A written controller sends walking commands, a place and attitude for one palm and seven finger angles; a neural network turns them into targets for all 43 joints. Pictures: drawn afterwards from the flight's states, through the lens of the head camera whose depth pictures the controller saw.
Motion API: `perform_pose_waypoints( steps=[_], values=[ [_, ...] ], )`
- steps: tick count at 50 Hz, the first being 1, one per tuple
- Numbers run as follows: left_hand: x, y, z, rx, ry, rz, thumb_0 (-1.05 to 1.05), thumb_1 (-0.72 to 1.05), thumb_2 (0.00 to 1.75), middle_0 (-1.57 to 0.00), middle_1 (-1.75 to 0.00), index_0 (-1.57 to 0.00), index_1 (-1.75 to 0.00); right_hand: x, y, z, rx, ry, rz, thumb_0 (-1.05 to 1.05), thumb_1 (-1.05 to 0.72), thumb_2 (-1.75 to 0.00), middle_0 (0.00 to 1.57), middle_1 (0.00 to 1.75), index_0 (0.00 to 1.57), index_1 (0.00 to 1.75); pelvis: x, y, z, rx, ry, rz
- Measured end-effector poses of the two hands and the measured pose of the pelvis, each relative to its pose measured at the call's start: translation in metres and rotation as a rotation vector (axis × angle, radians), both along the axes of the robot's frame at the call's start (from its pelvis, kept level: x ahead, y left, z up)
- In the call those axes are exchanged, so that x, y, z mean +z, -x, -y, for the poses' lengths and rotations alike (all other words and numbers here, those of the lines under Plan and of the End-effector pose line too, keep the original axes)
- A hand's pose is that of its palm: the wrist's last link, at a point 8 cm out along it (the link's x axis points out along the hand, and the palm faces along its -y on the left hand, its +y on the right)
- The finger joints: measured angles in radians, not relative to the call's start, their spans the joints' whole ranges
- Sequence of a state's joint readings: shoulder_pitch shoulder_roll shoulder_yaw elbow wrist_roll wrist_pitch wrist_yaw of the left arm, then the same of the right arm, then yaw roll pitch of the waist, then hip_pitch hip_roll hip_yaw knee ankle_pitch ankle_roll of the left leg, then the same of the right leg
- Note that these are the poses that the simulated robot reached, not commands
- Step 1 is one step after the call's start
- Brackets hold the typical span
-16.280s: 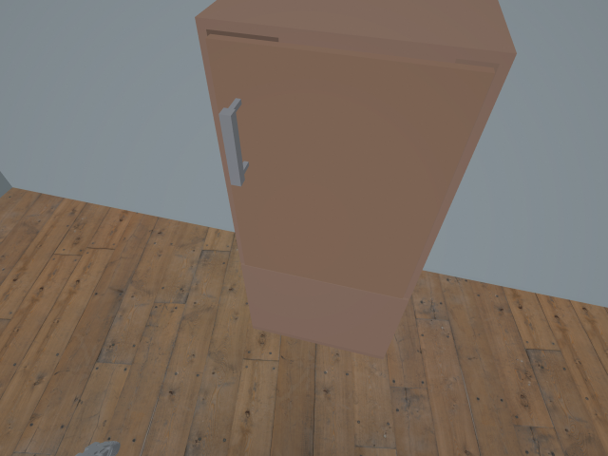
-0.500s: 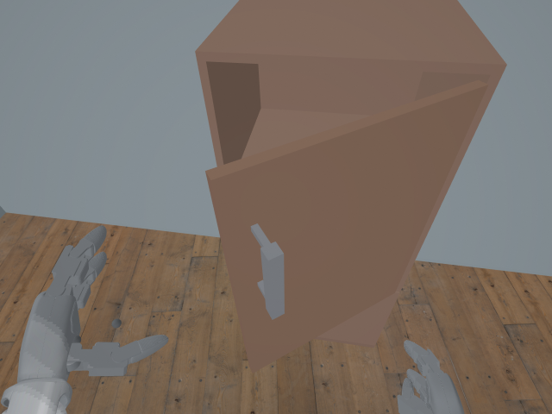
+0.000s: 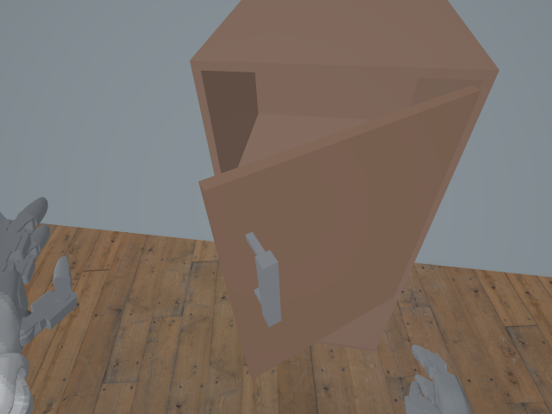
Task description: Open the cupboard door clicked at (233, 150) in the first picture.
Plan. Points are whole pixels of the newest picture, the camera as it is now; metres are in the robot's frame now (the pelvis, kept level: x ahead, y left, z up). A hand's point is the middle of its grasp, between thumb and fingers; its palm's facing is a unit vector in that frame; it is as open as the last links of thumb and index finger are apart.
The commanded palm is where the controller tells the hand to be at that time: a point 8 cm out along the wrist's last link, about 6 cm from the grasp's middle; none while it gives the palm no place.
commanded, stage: draw the hand back to the body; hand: left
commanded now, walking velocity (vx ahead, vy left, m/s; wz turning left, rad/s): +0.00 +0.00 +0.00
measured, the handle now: (262, 281) +0.28 +0.06 +0.07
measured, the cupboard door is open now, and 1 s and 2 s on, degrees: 38 38 38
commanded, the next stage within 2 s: step back with the hand held close in 0.26 s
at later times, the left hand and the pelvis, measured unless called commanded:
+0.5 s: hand (63, 293) +0.19 +0.26 +0.16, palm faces +0.44 -0.79 -0.44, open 7.4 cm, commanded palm +0.13 +0.30 +0.17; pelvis -0.01 +0.00 +0.00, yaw +0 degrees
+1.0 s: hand (17, 361) +0.12 +0.28 +0.15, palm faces +0.38 -0.78 -0.49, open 7.4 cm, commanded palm +0.06 +0.32 +0.17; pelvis -0.09 +0.02 -0.02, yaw -1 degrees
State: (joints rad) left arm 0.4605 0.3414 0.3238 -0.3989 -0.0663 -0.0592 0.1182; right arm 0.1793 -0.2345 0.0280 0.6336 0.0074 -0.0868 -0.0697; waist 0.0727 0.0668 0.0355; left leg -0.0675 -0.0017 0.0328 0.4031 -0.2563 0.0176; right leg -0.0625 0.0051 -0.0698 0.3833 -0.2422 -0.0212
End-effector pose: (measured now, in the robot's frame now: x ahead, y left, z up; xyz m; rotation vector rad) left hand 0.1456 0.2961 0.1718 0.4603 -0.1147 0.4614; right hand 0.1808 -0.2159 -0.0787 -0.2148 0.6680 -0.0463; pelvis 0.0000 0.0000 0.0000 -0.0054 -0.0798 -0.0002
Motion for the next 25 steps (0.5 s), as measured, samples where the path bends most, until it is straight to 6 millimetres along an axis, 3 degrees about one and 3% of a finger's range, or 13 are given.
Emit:
perform_pose_waypoints(
  steps=[19, 25],
  values=[
    [-0.006, 0.004, 0.007, -0.017, 0.015, -0.014, 0.02, 0.89, 0.9, -0.21, -0.3, -0.21, -0.3, -0.002, 0.012, 0.006, -0.018, -0.002, -0.01, 0.02, -0.9, -0.89, 0.2, 0.3, 0.21, 0.3, 0.001, 0.006, 0.005, -0.004, 0.001, 0.007],
    [0.007, 0.001, -0.001, -0.032, -0.058, 0.021, 0.02, 0.89, 0.9, -0.21, -0.3, -0.22, -0.3, 0.0, 0.016, 0.008, -0.03, -0.001, -0.024, 0.02, -0.9, -0.89, 0.2, 0.3, 0.21, 0.3, 0.0, 0.012, 0.004, -0.002, 0.009, -0.029]
  ],
)
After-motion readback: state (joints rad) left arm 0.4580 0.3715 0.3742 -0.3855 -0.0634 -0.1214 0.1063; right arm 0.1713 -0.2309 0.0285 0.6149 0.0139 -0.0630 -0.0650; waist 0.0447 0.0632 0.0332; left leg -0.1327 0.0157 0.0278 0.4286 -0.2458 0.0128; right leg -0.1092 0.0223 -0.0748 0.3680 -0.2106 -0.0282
